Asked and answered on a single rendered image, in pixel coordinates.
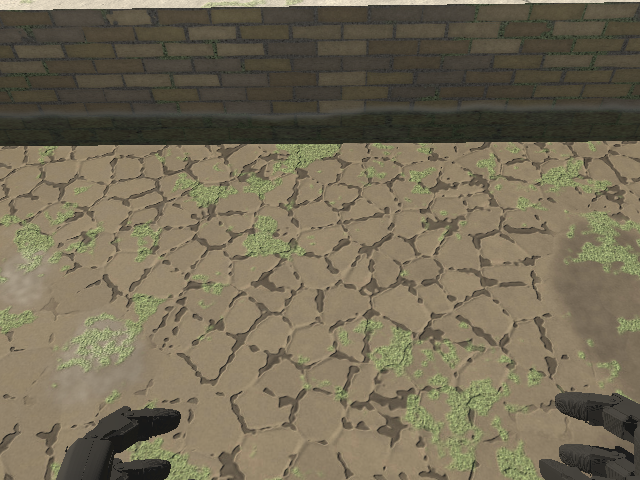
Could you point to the robot right hand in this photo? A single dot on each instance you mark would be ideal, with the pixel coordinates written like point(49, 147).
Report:
point(618, 415)

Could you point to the robot left hand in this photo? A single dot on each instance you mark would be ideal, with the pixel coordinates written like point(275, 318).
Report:
point(92, 457)

